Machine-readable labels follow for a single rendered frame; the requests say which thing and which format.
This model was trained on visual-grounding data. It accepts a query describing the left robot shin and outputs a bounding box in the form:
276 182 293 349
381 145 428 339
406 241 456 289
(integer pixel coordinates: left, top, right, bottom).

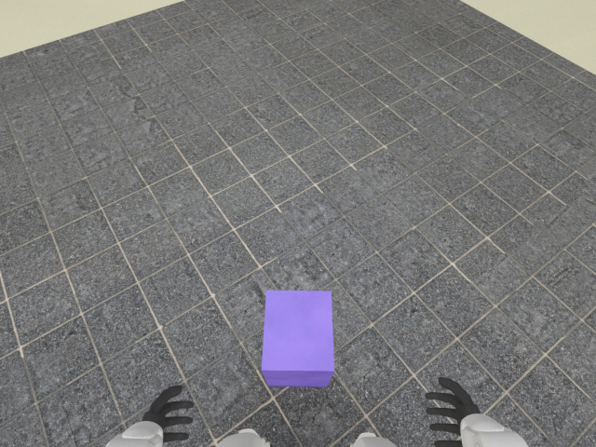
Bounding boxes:
238 428 261 438

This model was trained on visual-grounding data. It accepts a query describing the robot shin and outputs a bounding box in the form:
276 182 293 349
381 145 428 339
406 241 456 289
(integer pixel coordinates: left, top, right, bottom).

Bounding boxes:
354 432 376 443
238 428 261 438

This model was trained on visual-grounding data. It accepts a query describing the right robot shin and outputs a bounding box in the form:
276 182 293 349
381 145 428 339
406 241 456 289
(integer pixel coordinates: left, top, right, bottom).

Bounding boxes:
354 432 376 443

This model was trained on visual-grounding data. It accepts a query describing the right robot hand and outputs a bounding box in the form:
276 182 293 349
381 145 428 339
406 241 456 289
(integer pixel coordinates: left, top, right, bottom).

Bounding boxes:
425 377 481 447

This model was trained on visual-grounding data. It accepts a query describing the robot right forearm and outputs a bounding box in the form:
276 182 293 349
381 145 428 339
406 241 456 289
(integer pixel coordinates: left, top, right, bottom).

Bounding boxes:
460 413 529 447

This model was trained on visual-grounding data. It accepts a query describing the left robot hand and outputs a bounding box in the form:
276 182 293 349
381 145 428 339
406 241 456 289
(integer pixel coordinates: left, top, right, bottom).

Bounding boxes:
142 386 194 443

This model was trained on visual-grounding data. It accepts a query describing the carton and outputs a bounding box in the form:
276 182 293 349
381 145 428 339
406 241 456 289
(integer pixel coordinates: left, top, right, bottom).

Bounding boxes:
262 291 334 387

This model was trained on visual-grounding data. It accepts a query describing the robot left forearm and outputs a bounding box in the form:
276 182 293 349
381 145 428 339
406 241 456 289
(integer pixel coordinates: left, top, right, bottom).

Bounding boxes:
105 421 163 447

